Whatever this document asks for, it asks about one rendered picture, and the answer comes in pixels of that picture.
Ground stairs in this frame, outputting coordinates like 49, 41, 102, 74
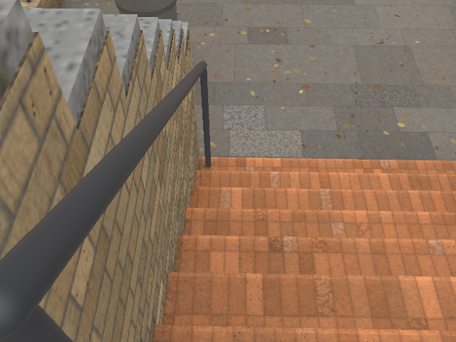
152, 157, 456, 342

